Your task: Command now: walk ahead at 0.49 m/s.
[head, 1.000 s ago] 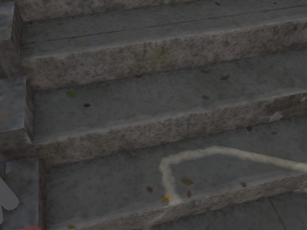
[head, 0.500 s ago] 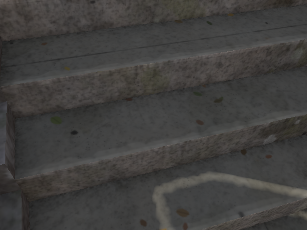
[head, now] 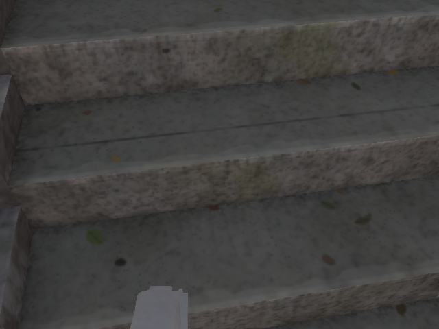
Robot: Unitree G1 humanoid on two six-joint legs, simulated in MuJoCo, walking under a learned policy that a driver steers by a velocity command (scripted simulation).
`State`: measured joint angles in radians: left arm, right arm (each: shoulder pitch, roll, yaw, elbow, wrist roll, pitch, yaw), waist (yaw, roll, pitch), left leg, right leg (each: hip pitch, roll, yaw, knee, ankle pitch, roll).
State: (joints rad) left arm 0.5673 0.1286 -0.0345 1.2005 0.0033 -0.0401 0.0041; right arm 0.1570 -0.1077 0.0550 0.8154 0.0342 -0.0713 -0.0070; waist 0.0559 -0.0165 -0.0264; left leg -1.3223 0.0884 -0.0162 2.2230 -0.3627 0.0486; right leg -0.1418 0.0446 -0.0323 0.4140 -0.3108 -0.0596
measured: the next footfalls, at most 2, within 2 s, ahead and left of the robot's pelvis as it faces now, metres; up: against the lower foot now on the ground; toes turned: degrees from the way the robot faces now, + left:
left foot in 0.16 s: +0.25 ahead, +0.13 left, +0.17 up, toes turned +7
right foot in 0.74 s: +0.63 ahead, -0.09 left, +0.35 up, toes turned -8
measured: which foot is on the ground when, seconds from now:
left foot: up 0.00-0.14, down 0.16-0.78, up 0.80-1.00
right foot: down 0.00-0.18, up 0.20-0.72, down 0.74-1.00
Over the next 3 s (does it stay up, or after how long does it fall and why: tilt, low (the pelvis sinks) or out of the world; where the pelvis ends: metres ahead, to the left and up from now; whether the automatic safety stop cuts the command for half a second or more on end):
stays up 1.59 0.23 0.99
